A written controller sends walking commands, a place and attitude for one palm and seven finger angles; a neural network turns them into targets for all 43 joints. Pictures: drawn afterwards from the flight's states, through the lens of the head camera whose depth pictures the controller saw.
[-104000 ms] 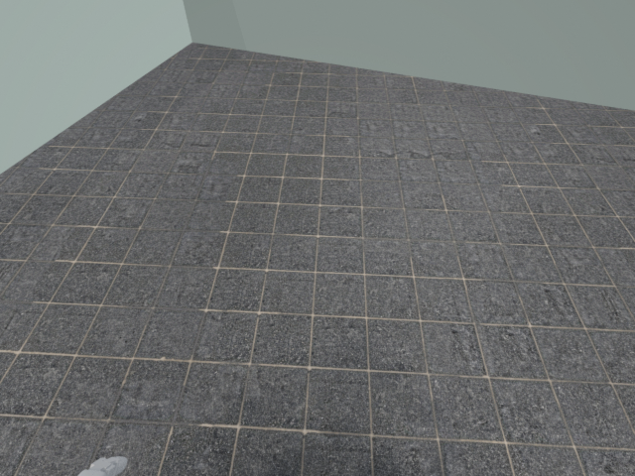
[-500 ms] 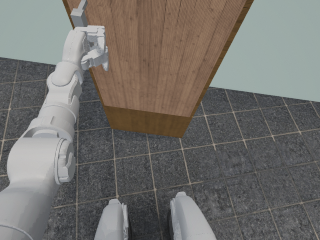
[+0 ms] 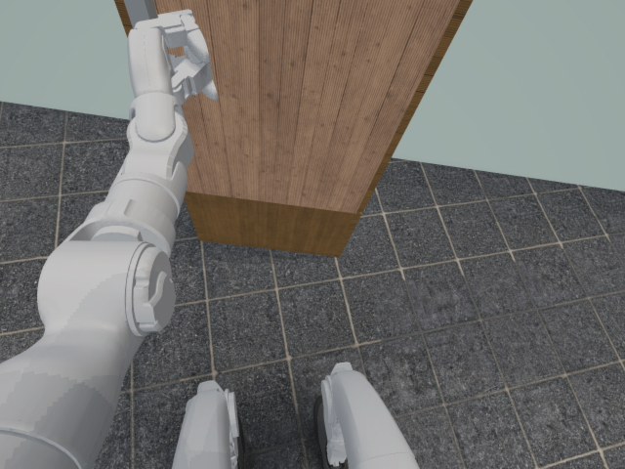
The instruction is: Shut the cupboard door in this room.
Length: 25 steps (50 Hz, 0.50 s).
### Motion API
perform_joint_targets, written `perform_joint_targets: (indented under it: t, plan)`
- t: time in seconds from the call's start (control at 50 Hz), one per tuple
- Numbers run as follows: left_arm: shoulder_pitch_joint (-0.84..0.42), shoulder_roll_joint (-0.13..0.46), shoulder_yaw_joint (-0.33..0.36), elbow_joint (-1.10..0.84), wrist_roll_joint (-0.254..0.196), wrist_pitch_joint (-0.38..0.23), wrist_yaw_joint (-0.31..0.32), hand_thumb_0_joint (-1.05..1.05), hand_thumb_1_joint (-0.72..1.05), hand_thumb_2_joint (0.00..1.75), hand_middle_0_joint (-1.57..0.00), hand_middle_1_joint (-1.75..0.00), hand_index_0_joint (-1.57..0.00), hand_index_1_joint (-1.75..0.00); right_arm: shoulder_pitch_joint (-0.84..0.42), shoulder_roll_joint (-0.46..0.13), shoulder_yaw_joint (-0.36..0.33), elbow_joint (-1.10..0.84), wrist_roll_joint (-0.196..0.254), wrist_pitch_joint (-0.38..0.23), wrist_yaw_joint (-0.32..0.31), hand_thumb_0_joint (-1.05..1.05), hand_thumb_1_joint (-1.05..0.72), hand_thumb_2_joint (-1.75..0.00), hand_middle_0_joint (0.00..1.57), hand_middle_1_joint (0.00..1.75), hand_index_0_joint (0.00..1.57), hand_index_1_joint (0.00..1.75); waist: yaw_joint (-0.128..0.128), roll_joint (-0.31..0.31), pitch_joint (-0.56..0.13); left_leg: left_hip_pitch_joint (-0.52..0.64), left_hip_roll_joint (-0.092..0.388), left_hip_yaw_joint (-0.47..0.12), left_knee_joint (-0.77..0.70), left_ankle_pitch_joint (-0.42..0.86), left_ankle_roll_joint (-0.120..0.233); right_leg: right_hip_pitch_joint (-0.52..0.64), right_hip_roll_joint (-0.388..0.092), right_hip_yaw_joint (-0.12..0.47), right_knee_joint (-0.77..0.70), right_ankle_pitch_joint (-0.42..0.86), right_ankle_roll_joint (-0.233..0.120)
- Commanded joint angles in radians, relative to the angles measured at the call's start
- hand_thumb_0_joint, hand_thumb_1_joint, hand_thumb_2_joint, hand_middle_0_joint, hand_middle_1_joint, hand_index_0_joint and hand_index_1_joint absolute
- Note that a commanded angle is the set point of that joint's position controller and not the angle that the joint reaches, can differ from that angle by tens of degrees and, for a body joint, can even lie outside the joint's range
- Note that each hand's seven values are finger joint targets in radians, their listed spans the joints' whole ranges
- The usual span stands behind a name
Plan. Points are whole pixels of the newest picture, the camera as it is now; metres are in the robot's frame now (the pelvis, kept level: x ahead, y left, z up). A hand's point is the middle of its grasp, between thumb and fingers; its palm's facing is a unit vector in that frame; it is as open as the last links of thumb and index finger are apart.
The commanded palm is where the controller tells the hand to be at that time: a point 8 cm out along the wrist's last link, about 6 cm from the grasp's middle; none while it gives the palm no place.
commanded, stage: pull the fist back off the door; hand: left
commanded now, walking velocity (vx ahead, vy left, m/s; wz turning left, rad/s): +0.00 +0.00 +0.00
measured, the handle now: (156, 32) +0.64 +0.11 +0.10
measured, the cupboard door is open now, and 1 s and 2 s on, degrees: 0 0 0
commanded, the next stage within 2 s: draw the hand back to the body in 0.70 s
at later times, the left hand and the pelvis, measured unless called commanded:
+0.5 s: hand (210, 101) +0.52 +0.05 +0.10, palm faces -0.01 -1.00 -0.02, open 3.1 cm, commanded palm +0.49 +0.09 +0.11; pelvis +0.05 -0.02 +0.05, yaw -1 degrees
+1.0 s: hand (197, 125) +0.46 +0.06 +0.14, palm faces -0.03 -1.00 -0.04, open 3.1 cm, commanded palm +0.42 +0.13 +0.14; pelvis +0.06 -0.03 +0.06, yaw +0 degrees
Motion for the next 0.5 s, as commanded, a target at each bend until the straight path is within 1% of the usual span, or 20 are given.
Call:
perform_joint_targets:
  t: [0.0,0.02,0.04,0.06,0.08,0.1,0.12,0.14,0.18,0.2,0.24,0.26,0.28,0.32,0.34,0.36,0.38,0.4,0.42,0.48]
  plan:
    - [-0.652,0.148,-0.08,-0.222,0.129,-0.105,0.006,0.0,0.9,0.9,-1.3,-1.5,-1.3,-1.5,0.202,-0.189,-0.072,-0.043,-0.01,0.009,0.012,0.0,-0.9,-0.9,0.2,0.3,0.2,0.3,-0.094,0.162,-0.5,0.526,-0.014,-0.097,-0.237,-0.149,0.001,0.086,0.045,0.003,-0.196,-0.048,-0.035]
    - [-0.648,0.167,-0.056,-0.223,0.101,-0.107,-0.011,0.0,0.9,0.9,-1.3,-1.5,-1.3,-1.5,0.196,-0.192,-0.074,-0.048,-0.006,0.014,0.01,0.0,-0.9,-0.9,0.2,0.3,0.2,0.3,-0.086,0.149,-0.5,0.512,-0.019,-0.085,-0.237,-0.149,0.001,0.119,0.045,0.007,-0.206,-0.049,-0.036]
    - [-0.621,0.169,-0.045,-0.209,0.071,-0.099,-0.033,0.0,0.9,0.9,-1.3,-1.5,-1.3,-1.5,0.193,-0.193,-0.072,-0.053,0.001,0.02,0.006,0.0,-0.9,-0.9,0.2,0.3,0.2,0.3,-0.078,0.116,-0.497,0.495,-0.021,-0.078,-0.241,-0.143,0.003,0.157,0.049,0.011,-0.216,-0.052,-0.036]
    - [-0.58,0.183,-0.01,-0.194,0.032,-0.089,-0.051,0.0,0.9,0.9,-1.3,-1.5,-1.3,-1.5,0.187,-0.193,-0.07,-0.063,0.006,0.023,0.002,0.0,-0.9,-0.9,0.2,0.3,0.2,0.3,-0.063,0.086,-0.492,0.462,-0.026,-0.059,-0.24,-0.128,0.006,0.205,0.05,0.017,-0.23,-0.053,-0.034]
    - [-0.551,0.207,0.026,-0.192,0.004,-0.087,-0.066,0.0,0.9,0.9,-1.3,-1.5,-1.3,-1.5,0.192,-0.193,-0.065,-0.07,0.008,0.025,-0.001,0.0,-0.9,-0.9,0.2,0.3,0.2,0.3,-0.043,0.086,-0.509,0.456,-0.029,-0.052,-0.241,-0.105,0.007,0.239,0.052,0.018,-0.229,-0.044,-0.036]
    - [-0.496,0.195,0.032,-0.183,-0.009,-0.082,-0.078,0.0,0.9,0.9,-1.3,-1.5,-1.3,-1.5,0.186,-0.187,-0.064,-0.078,0.013,0.028,0.0,0.0,-0.9,-0.9,0.2,0.3,0.2,0.3,-0.026,0.078,-0.509,0.445,-0.029,-0.044,-0.243,-0.089,0.006,0.256,0.053,0.017,-0.231,-0.036,-0.035]
    - [-0.451,0.2,0.049,-0.179,-0.015,-0.083,-0.084,0.0,0.9,0.9,-1.3,-1.5,-1.3,-1.5,0.191,-0.183,-0.063,-0.082,0.013,0.032,0.002,0.0,-0.9,-0.9,0.2,0.3,0.2,0.3,-0.016,0.048,-0.493,0.426,-0.026,-0.036,-0.242,-0.073,0.009,0.275,0.053,0.017,-0.235,-0.026,-0.034]
    - [-0.407,0.187,0.046,-0.191,-0.014,-0.089,-0.087,0.0,0.9,0.9,-1.3,-1.5,-1.3,-1.5,0.196,-0.178,-0.064,-0.088,0.014,0.036,0.004,0.0,-0.9,-0.9,0.2,0.3,0.2,0.3,-0.007,0.043,-0.48,0.429,-0.024,-0.031,-0.247,-0.046,0.009,0.291,0.055,0.016,-0.237,-0.008,-0.033]
    - [-0.296,0.185,0.077,-0.245,-0.019,-0.114,-0.087,0.0,0.9,0.9,-1.3,-1.5,-1.3,-1.5,0.2,-0.172,-0.07,-0.108,0.012,0.045,0.011,0.0,-0.9,-0.9,0.2,0.3,0.2,0.3,0.037,0.041,-0.526,0.463,-0.023,-0.017,-0.248,0.038,0.008,0.347,0.059,0.016,-0.233,0.051,-0.037]
    - [-0.251,0.175,0.076,-0.285,-0.018,-0.125,-0.088,0.0,0.9,0.9,-1.3,-1.5,-1.3,-1.5,0.201,-0.166,-0.075,-0.113,0.015,0.053,0.013,0.0,-0.9,-0.9,0.2,0.3,0.2,0.3,0.048,0.029,-0.544,0.485,-0.019,-0.011,-0.248,0.092,0.007,0.373,0.059,0.016,-0.234,0.095,-0.036]
    - [-0.169,0.095,0.031,-0.327,-0.026,-0.133,-0.095,0.0,0.9,0.9,-1.3,-1.5,-1.3,-1.5,0.198,-0.155,-0.086,-0.119,0.021,0.068,0.02,0.0,-0.9,-0.9,0.2,0.3,0.2,0.3,0.054,0.0,-0.525,0.5,-0.019,0.007,-0.254,0.137,0.006,0.411,0.062,0.018,-0.25,0.148,-0.033]
    - [-0.138,0.105,0.042,-0.347,-0.029,-0.135,-0.095,0.0,0.9,0.9,-1.3,-1.5,-1.3,-1.5,0.204,-0.154,-0.09,-0.117,0.024,0.076,0.02,0.0,-0.9,-0.9,0.2,0.3,0.2,0.3,0.063,-0.024,-0.508,0.49,-0.021,0.015,-0.261,0.144,0.007,0.447,0.063,0.021,-0.259,0.17,-0.032]
    - [-0.101,0.084,0.033,-0.371,-0.038,-0.138,-0.099,0.0,0.9,0.9,-1.3,-1.5,-1.3,-1.5,0.202,-0.153,-0.093,-0.122,0.026,0.082,0.018,0.0,-0.9,-0.9,0.2,0.3,0.2,0.3,0.065,-0.035,-0.506,0.501,-0.024,0.022,-0.265,0.168,0.008,0.472,0.065,0.023,-0.263,0.206,-0.032]
    - [-0.051,0.086,0.046,-0.452,-0.056,-0.15,-0.102,0.0,0.9,0.9,-1.3,-1.5,-1.3,-1.5,0.188,-0.148,-0.101,-0.128,0.033,0.091,0.013,0.0,-0.9,-0.9,0.2,0.3,0.2,0.3,0.084,-0.059,-0.513,0.5,-0.029,0.04,-0.275,0.185,0.009,0.539,0.061,0.035,-0.279,0.257,-0.028]
    - [-0.054,0.071,0.028,-0.521,-0.064,-0.165,-0.104,0.0,0.9,0.9,-1.3,-1.5,-1.3,-1.5,0.179,-0.141,-0.103,-0.129,0.036,0.091,0.01,0.0,-0.9,-0.9,0.2,0.3,0.2,0.3,0.083,-0.049,-0.522,0.518,-0.031,0.045,-0.28,0.202,0.011,0.567,0.06,0.041,-0.285,0.292,-0.026]
    - [-0.018,0.055,0.015,-0.577,-0.065,-0.179,-0.107,0.0,0.9,0.9,-1.3,-1.5,-1.3,-1.5,0.175,-0.137,-0.108,-0.133,0.038,0.091,0.008,0.0,-0.9,-0.9,0.2,0.3,0.2,0.3,0.092,-0.047,-0.543,0.553,-0.031,0.045,-0.284,0.237,0.009,0.587,0.06,0.038,-0.281,0.332,-0.027]
    - [0.009,0.028,-0.016,-0.636,-0.068,-0.193,-0.11,0.0,0.9,0.9,-1.3,-1.5,-1.3,-1.5,0.168,-0.132,-0.108,-0.139,0.041,0.088,0.004,0.0,-0.9,-0.9,0.2,0.3,0.2,0.3,0.097,-0.013,-0.55,0.594,-0.03,0.045,-0.285,0.277,0.007,0.585,0.061,0.035,-0.275,0.369,-0.03]
    - [0.043,-0.014,-0.053,-0.655,-0.068,-0.198,-0.114,0.0,0.9,0.9,-1.3,-1.5,-1.3,-1.5,0.158,-0.126,-0.11,-0.132,0.045,0.088,0.006,0.0,-0.9,-0.9,0.2,0.3,0.2,0.3,0.096,0.012,-0.535,0.631,-0.027,0.044,-0.289,0.298,0.002,0.562,0.06,0.027,-0.276,0.382,-0.03]
    - [0.06,-0.064,-0.1,-0.66,-0.068,-0.198,-0.118,0.0,0.9,0.9,-1.3,-1.5,-1.3,-1.5,0.154,-0.122,-0.112,-0.124,0.047,0.087,0.007,0.0,-0.9,-0.9,0.2,0.3,0.2,0.3,0.082,0.005,-0.505,0.657,-0.022,0.039,-0.292,0.304,0.0,0.536,0.06,0.018,-0.281,0.376,-0.029]
    - [0.141,-0.079,-0.122,-0.685,-0.073,-0.189,-0.12,0.0,0.9,0.9,-1.3,-1.5,-1.3,-1.5,0.141,-0.126,-0.118,-0.122,0.052,0.091,-0.001,0.0,-0.9,-0.9,0.2,0.3,0.2,0.3,0.091,-0.011,-0.459,0.687,-0.023,0.042,-0.302,0.329,0.001,0.542,0.059,0.016,-0.292,0.397,-0.03]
